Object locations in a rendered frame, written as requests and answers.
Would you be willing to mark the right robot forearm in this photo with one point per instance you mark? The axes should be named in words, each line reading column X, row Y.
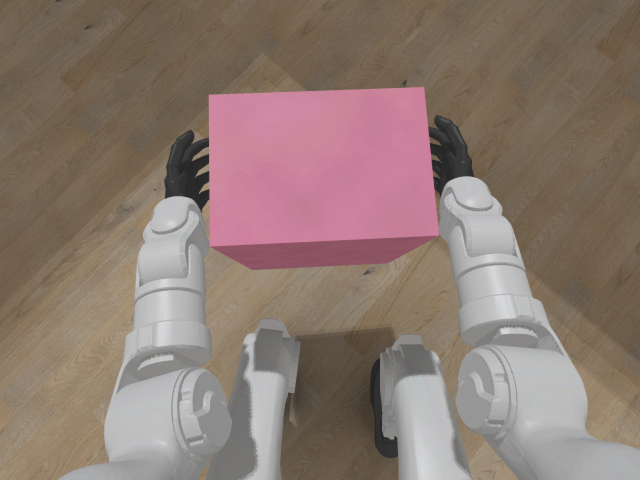
column 497, row 306

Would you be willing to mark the robot right hand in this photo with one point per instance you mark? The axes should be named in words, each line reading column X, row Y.
column 453, row 153

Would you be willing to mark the left robot forearm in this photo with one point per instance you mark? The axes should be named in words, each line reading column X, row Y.
column 169, row 331

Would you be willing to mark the robot right upper arm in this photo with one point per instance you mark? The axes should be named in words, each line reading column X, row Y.
column 530, row 406

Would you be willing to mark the robot left upper arm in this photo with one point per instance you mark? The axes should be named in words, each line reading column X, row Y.
column 163, row 428

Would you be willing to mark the robot left hand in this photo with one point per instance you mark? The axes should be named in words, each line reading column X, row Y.
column 181, row 170

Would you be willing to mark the left robot shin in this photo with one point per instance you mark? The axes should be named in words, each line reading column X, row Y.
column 266, row 323

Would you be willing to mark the carton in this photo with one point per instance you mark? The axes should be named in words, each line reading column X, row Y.
column 320, row 178

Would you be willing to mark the left robot thigh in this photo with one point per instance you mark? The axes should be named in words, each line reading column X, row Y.
column 266, row 373

